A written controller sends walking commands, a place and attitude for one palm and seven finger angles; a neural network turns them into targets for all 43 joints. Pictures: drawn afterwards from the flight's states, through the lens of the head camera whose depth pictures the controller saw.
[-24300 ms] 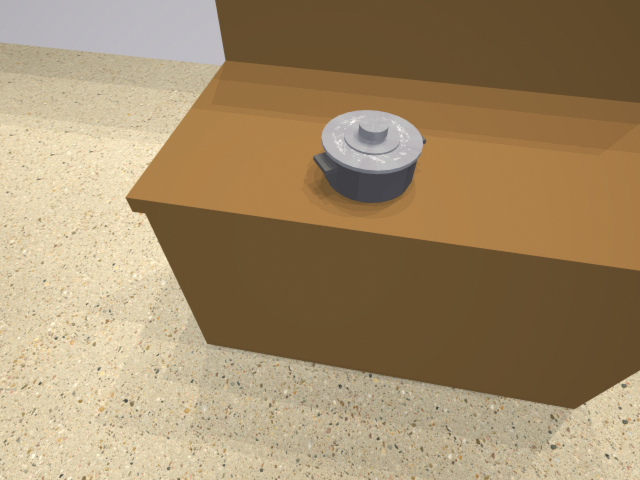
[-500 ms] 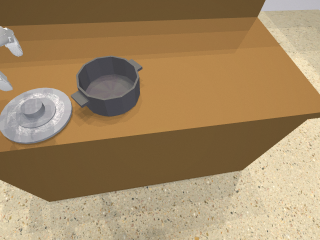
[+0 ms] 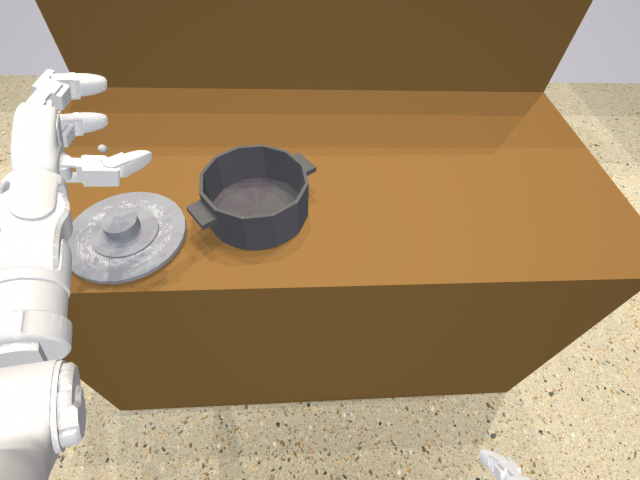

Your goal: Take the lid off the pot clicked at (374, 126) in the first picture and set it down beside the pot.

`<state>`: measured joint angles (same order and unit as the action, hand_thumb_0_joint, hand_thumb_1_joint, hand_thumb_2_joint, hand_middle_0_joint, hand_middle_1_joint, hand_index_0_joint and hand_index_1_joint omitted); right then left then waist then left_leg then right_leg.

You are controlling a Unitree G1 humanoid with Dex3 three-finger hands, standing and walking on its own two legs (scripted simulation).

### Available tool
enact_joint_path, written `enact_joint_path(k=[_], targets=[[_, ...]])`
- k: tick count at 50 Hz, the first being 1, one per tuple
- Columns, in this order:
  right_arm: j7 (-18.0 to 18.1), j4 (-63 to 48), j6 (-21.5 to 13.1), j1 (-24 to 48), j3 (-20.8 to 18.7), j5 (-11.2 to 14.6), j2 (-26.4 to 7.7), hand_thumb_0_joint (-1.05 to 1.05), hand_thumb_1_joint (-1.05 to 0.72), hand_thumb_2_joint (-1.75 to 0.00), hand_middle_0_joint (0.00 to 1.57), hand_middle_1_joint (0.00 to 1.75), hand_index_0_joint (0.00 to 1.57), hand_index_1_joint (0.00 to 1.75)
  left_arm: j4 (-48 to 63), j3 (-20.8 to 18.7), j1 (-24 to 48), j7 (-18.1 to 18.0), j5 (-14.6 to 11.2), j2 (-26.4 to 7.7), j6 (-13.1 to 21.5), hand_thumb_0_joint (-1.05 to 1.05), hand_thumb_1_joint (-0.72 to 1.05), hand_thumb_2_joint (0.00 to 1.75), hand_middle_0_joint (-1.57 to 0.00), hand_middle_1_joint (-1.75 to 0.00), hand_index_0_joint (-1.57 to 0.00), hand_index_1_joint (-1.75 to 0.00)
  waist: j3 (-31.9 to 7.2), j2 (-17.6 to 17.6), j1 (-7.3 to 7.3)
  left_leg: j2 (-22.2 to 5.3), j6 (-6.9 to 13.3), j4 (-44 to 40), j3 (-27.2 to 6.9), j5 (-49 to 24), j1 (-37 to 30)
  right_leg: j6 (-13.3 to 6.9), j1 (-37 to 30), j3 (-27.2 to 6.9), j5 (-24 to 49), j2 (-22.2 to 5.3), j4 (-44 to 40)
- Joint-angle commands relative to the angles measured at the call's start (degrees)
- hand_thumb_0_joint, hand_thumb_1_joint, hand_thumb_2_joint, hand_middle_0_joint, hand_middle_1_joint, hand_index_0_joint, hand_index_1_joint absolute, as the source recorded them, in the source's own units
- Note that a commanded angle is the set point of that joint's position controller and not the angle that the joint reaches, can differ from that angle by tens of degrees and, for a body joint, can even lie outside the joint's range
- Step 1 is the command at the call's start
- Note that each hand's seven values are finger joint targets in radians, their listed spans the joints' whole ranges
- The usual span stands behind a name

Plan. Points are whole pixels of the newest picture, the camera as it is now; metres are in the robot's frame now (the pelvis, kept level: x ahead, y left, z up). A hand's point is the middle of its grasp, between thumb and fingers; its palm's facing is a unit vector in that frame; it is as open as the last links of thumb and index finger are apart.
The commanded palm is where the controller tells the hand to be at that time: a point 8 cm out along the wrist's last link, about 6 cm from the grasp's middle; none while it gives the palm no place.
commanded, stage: draw the hand back to the body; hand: left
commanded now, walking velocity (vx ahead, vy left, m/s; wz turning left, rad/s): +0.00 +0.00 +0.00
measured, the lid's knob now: (120, 224) +0.50 +0.33 -0.02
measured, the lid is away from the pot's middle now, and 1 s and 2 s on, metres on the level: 0.22 0.22 0.22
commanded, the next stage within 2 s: step back with the hand held close in 1.50 s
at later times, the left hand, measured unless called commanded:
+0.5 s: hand (82, 220) +0.33 +0.25 +0.18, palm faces +0.44 -0.86 -0.26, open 8.6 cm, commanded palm +0.27 +0.28 +0.19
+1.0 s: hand (68, 317) +0.23 +0.23 +0.17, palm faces +0.43 -0.86 -0.28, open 7.4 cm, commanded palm +0.17 +0.26 +0.18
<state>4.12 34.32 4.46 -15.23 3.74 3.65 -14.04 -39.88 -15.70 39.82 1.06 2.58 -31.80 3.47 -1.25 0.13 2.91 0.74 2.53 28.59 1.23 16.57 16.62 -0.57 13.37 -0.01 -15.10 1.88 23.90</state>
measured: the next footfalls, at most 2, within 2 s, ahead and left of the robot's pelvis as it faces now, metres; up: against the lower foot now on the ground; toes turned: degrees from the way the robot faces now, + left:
none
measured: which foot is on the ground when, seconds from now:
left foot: down 0.00-1.00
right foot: down 0.00-1.00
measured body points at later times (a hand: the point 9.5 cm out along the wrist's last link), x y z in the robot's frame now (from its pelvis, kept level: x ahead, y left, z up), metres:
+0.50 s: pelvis -0.01 -0.04 +0.01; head -0.01 -0.05 +0.46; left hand +0.30 +0.29 +0.19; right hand +0.16 -0.27 -0.09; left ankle -0.02 +0.09 -0.74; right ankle -0.03 -0.12 -0.74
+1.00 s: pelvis -0.02 -0.04 +0.01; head -0.04 -0.06 +0.46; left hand +0.20 +0.27 +0.19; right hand +0.17 -0.26 -0.08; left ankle -0.02 +0.09 -0.74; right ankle -0.03 -0.12 -0.74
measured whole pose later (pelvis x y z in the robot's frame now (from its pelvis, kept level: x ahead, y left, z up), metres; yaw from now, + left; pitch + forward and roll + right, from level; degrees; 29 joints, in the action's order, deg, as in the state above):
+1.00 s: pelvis -0.02 -0.04 +0.01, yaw +1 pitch -5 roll +0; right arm 4.1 39.3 -4.7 -9.3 2.1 1.0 -13.6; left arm 5.9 -18.0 -7.5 -4.1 -5.6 -19.8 3.6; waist 1.4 3.6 -2.3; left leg -0.9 -0.3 19.6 0.1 11.3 3.4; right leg -3.3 1.0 1.0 -11.3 3.6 17.2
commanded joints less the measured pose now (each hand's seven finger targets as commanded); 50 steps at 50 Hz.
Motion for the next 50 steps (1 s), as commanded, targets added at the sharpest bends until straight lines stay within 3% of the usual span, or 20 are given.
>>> enact_joint_path(k=[1, 2, 7, 13, 16, 18, 21, 24, 26, 29, 34, 35, 38, 41, 46, 50], targets=[[0.3, -5.1, -4.0, 1.2, -3.9, -0.9, -9.5, 0.0, -0.9, -0.9, 0.2, 0.3, 0.2, 0.3, 20.6, -8.1, 16.3, -3.6, -4.0, -16.5, 3.4, 0.0, 0.23, 0.62, -0.29, -0.79, -0.29, -0.79, -19.0, 8.6, -1.91, -3.3, -1.4, -2.1, -2.3, -36.1, -16.8, -2.0, -5.7, 1.5, 23.5, -0.1, -1.4], [0.2, -5.1, -4.2, 1.3, -4.1, -0.9, -9.5, 0.0, -0.9, -0.9, 0.2, 0.3, 0.2, 0.3, 20.8, -9.1, 12.9, -3.8, -4.6, -16.5, 3.1, 0.0, 0.25, 0.63, -0.28, -0.77, -0.28, -0.77, -18.8, 6.2, -2.31, -3.2, -1.2, -2.4, -1.9, -35.9, -15.6, -1.7, -7.4, 1.3, 24.9, -0.2, -1.5], [0.0, -4.4, -5.6, 3.7, -4.5, -0.8, -9.3, 0.0, -0.9, -0.9, 0.2, 0.3, 0.2, 0.3, 25.8, -7.0, 7.6, -4.2, -5.7, -12.0, 2.6, 0.0, 0.36, 0.67, -0.27, -0.69, -0.27, -0.69, -16.2, 2.9, -2.26, -2.5, -0.3, -4.0, -0.1, -32.1, -14.3, -1.0, -9.3, 0.8, 27.1, -0.5, -2.7], [0.3, -3.5, -6.7, 6.3, -4.2, -0.7, -8.8, 0.0, -0.9, -0.9, 0.2, 0.3, 0.2, 0.3, 30.3, -6.0, 4.8, -4.9, -6.2, -9.7, 2.2, 0.0, 0.49, 0.73, -0.25, -0.6, -0.25, -0.6, -13.8, 3.2, -2.25, -1.2, -0.2, -6.0, 0.5, -23.9, -14.0, -0.9, -9.2, 0.7, 23.5, -0.3, -4.2], [0.5, -3.8, -7.6, 8.1, -3.9, -1.0, -8.3, 0.0, -0.9, -0.9, 0.2, 0.3, 0.2, 0.3, 35.3, -8.8, 2.2, -5.5, -6.3, -12.0, 2.8, 0.0, 0.56, 0.76, -0.24, -0.55, -0.24, -0.55, -14.9, 5.6, -3.11, -0.8, -0.1, -6.3, 0.5, -23.1, -14.9, -0.8, -10.8, 0.3, 23.6, -0.7, -4.6], [0.5, -4.1, -7.8, 9.0, -3.7, -1.1, -7.9, 0.0, -0.9, -0.9, 0.2, 0.3, 0.2, 0.3, 35.5, -8.9, -2.2, -5.6, -6.6, -10.7, 2.4, 0.0, 0.6, 0.77, -0.24, -0.52, -0.24, -0.52, -14.6, 3.5, -3.75, -0.6, -0.2, -6.9, 0.6, -22.8, -14.1, -0.5, -12.1, 0.4, 24.5, -0.7, -4.5], [0.7, -3.5, -7.8, 9.6, -3.5, -1.0, -7.7, 0.0, -0.9, -0.9, 0.2, 0.3, 0.2, 0.3, 33.4, -7.8, -4.5, -5.5, -7.1, -8.8, 2.1, 0.0, 0.66, 0.8, -0.23, -0.47, -0.23, -0.47, -9.9, -0.5, -3.37, -0.6, -0.1, -7.8, 0.9, -17.8, -11.9, -0.1, -10.2, 0.3, 20.8, -0.7, -5.8], [0.8, -4.1, -8.6, 11.0, -3.2, -1.2, -7.2, 0.0, -0.9, -0.9, 0.2, 0.3, 0.2, 0.3, 38.7, -8.7, -6.1, -5.6, -7.2, -9.2, 2.5, 0.0, 0.73, 0.83, -0.22, -0.43, -0.22, -0.43, -11.9, 2.5, -4.09, -0.2, 0.1, -7.8, 1.0, -17.9, -13.5, 0.1, -11.8, -0.3, 21.6, -1.0, -6.0], [0.8, -4.1, -8.9, 11.5, -3.0, -1.3, -6.8, 0.0, -0.9, -0.9, 0.2, 0.3, 0.2, 0.3, 40.7, -8.2, -7.8, -5.6, -7.2, -8.2, 2.5, 0.0, 0.77, 0.85, -0.22, -0.39, -0.22, -0.39, -11.2, 5.2, -4.07, -0.1, -0.1, -8.0, 1.0, -17.7, -14.1, -0.1, -11.4, -0.3, 20.7, -1.0, -6.5], [0.8, -4.2, -9.5, 12.3, -3.0, -1.5, -6.5, 0.0, -0.9, -0.9, 0.2, 0.3, 0.2, 0.3, 43.4, -8.4, -11.9, -5.9, -7.6, -6.9, 2.4, 0.0, 0.84, 0.87, -0.21, -0.35, -0.21, -0.35, -11.5, 3.2, -4.51, -0.1, -0.1, -8.2, 0.9, -18.7, -14.7, 0.2, -12.4, -0.3, 22.2, -0.9, -6.4], [0.9, -4.0, -10.0, 13.0, -3.1, -1.7, -6.0, 0.0, -0.9, -0.9, 0.2, 0.3, 0.2, 0.3, 44.3, -8.1, -18.4, -5.7, -8.0, -4.4, 2.2, 0.0, 0.9, 0.9, -0.2, -0.3, -0.2, -0.3, -6.8, 0.1, -4.7, 0.0, 0.1, -8.9, 1.1, -15.5, -14.1, 0.5, -10.3, -0.2, 17.8, -0.7, -8.1], [0.7, -4.0, -10.2, 13.3, -3.1, -1.6, -6.0, 0.0, -0.9, -0.9, 0.2, 0.3, 0.2, 0.3, 46.0, -8.0, -19.0, -5.5, -8.0, -4.3, 2.5, 0.0, 0.9, 0.9, -0.2, -0.3, -0.2, -0.3, -6.6, 2.2, -4.72, 0.1, 0.1, -8.8, 1.2, -15.4, -14.5, 0.3, -10.0, -0.4, 17.2, -0.8, -8.5], [0.7, -4.4, -11.0, 14.2, -3.0, -1.9, -5.5, 0.0, -0.9, -0.9, 0.2, 0.3, 0.2, 0.3, 50.9, -7.9, -22.3, -5.7, -8.3, -3.4, 3.1, 0.0, 0.9, 0.9, -0.2, -0.3, -0.2, -0.3, -7.3, 2.1, -5.24, 0.0, 0.0, -9.3, 0.9, -15.8, -15.3, 0.3, -11.2, -0.3, 16.9, -0.8, -8.5], [0.8, -4.3, -11.9, 14.5, -3.2, -2.3, -5.3, 0.0, -0.9, -0.9, 0.2, 0.3, 0.2, 0.3, 55.8, -8.5, -24.2, -6.0, -8.1, -3.6, 4.0, 0.0, 0.9, 0.9, -0.2, -0.3, -0.2, -0.3, -8.1, 4.1, -5.3, 0.0, -0.1, -9.4, 0.8, -16.5, -16.7, 0.1, -11.3, -0.2, 16.6, -0.8, -8.8], [0.6, -3.9, -12.0, 14.1, -3.5, -2.7, -5.1, 0.0, -0.9, -0.9, 0.2, 0.3, 0.2, 0.3, 54.8, -8.3, -35.4, -5.6, -8.4, -0.8, 3.5, 0.0, 0.9, 0.9, -0.2, -0.3, -0.2, -0.3, -3.5, 0.3, -5.55, -0.2, -0.1, -9.8, 0.9, -15.7, -15.4, 0.2, -10.1, 0.1, 15.4, -0.6, -9.7], [0.5, -4.8, -13.4, 15.2, -3.5, -2.8, -4.6, 0.0, -0.9, -0.9, 0.2, 0.3, 0.2, 0.3, 65.7, -6.7, -36.4, -5.5, -8.0, -0.1, 5.1, 0.0, 0.9, 0.9, -0.2, -0.3, -0.2, -0.3, -5.3, 5.1, -5.48, -0.2, -0.3, -9.9, 0.7, -15.9, -17.8, -0.1, -10.1, 0.1, 14.0, -0.7, -10.0]])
